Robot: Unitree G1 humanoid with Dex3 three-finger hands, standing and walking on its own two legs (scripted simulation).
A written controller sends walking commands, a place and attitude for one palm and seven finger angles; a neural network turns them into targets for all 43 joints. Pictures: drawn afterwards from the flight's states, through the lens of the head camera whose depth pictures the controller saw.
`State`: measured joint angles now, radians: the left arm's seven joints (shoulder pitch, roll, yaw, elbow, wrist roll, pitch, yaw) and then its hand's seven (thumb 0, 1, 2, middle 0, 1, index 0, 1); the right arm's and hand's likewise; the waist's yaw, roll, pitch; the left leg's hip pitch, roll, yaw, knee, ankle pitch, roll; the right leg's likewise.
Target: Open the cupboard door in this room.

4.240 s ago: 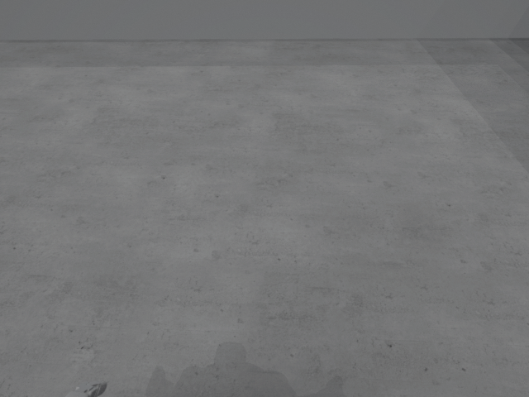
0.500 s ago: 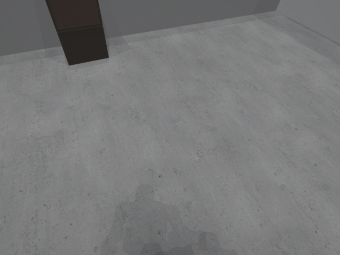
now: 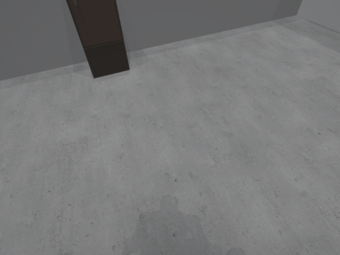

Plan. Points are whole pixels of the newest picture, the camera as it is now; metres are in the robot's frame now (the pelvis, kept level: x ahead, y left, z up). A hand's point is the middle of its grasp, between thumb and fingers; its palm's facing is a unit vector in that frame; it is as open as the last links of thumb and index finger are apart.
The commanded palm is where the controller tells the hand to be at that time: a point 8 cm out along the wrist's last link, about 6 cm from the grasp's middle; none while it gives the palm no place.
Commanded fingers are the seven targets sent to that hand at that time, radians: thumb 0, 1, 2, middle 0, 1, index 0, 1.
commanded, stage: turn or walk to find it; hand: left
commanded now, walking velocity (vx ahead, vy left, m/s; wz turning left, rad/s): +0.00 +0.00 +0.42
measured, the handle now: out of the picture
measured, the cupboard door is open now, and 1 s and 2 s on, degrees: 0 0 0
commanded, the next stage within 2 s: stand and wait in 1.78 s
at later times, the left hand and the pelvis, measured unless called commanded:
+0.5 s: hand out of the picture -0.01 +0.20 -0.16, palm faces +0.20 -0.94 -0.27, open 7.4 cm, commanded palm none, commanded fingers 0.00 0.90 0.90 -0.20 -0.30 -0.20 -0.30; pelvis -0.04 -0.01 -0.01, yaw +10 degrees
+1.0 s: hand out of the picture -0.13 +0.25 -0.18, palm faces +0.40 -0.89 -0.24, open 7.4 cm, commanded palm none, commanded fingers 0.00 0.90 0.90 -0.20 -0.30 -0.20 -0.30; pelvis -0.08 +0.03 +0.00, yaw +22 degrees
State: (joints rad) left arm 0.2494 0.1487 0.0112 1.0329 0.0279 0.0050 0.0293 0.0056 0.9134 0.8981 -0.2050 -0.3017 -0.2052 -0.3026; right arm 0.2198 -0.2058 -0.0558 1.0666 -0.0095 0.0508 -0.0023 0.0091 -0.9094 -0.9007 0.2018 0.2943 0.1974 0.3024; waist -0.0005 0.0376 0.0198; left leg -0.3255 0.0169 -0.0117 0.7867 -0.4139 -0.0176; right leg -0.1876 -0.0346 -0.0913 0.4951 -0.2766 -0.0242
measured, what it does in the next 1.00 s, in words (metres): steps on the spot, turning left: left foot, then right foot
